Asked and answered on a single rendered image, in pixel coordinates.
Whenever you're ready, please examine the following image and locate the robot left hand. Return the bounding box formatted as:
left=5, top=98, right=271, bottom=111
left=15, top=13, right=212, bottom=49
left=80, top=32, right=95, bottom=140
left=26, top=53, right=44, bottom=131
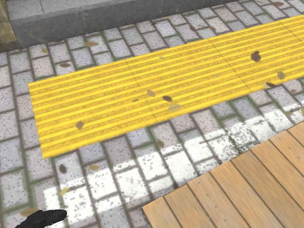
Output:
left=15, top=209, right=67, bottom=228

